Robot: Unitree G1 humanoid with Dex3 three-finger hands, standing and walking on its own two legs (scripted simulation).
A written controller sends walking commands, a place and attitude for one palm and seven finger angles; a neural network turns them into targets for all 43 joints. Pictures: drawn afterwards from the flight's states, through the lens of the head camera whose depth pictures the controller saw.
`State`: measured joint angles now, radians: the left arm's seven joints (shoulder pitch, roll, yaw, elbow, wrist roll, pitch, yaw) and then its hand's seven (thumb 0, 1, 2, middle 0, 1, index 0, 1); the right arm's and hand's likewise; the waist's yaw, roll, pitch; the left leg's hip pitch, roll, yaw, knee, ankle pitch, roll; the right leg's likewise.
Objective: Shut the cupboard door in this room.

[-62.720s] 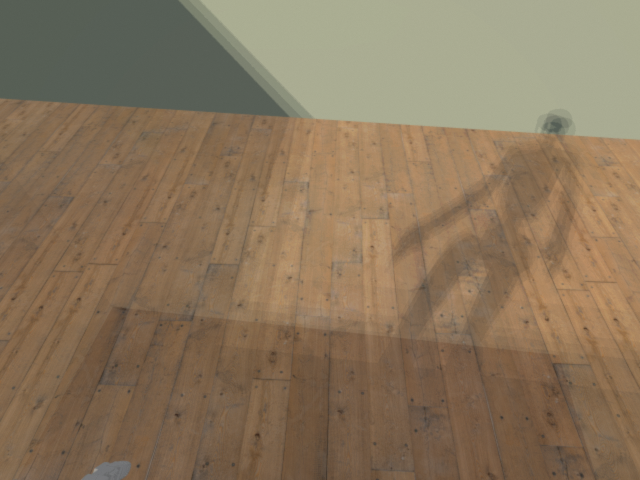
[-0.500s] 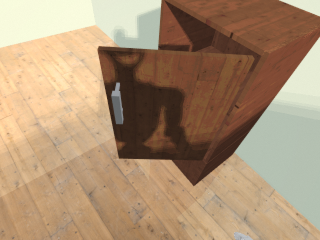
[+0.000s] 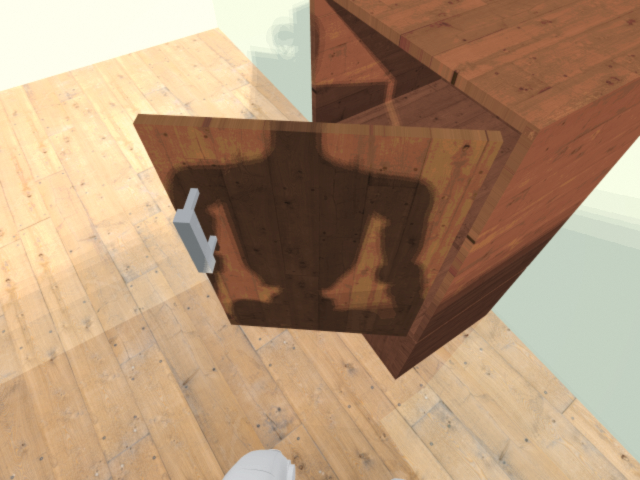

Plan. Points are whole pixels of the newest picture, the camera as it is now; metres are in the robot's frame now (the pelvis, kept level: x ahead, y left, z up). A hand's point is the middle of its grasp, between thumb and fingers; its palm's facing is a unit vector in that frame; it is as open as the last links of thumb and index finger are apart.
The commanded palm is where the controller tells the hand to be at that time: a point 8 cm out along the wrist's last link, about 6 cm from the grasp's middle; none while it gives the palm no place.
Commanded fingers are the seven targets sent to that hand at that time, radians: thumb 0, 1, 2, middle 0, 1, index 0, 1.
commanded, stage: come to a stop and stand still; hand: left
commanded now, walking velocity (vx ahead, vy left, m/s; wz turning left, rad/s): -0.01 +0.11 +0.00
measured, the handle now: (200, 232) +0.42 +0.21 +0.01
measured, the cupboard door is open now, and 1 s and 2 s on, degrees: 53 53 53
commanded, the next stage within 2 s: look again from close up in 1.62 s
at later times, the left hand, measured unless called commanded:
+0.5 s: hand out of the picture +0.00 +0.22 -0.17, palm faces -0.01 -0.99 -0.16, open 7.4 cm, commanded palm none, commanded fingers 0.00 0.90 0.90 -0.20 -0.30 -0.20 -0.30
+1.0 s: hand out of the picture -0.05 +0.14 -0.18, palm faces +0.00 -0.99 -0.14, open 7.4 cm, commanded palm none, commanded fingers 0.00 0.90 0.90 -0.20 -0.30 -0.20 -0.30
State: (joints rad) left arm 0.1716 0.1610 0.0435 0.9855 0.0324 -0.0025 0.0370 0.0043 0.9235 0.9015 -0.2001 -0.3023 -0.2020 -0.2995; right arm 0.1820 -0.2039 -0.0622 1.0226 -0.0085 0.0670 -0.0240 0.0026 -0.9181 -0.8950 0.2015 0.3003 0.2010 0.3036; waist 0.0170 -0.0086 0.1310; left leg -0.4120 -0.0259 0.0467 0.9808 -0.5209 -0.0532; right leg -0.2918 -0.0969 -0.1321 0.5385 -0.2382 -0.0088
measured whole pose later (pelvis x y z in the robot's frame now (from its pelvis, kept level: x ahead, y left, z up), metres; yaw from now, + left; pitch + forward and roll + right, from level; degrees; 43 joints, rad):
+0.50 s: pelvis -0.03 +0.04 +0.01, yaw -2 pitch +1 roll -1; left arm 0.23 0.20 0.05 1.06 0.02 0.05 0.01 0.00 0.91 0.90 -0.19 -0.30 -0.20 -0.30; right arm 0.22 -0.15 -0.02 1.03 -0.03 -0.01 -0.04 0.00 -0.94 -0.89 0.21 0.30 0.21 0.30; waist -0.02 -0.03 0.03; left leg -0.24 0.01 0.08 0.37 -0.15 0.05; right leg -0.26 -0.03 -0.02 0.76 -0.47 0.03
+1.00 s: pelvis -0.05 -0.02 +0.00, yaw -2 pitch -1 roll +0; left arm 0.30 0.12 0.00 1.12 0.01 0.00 0.03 0.00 0.91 0.90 -0.20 -0.30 -0.20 -0.30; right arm 0.31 -0.11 -0.01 1.18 -0.01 0.01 -0.03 0.00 -0.91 -0.89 0.20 0.30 0.20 0.30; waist -0.02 -0.01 0.05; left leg -0.25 0.07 0.05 0.44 -0.17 -0.04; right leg -0.09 0.02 -0.05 0.42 -0.32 -0.03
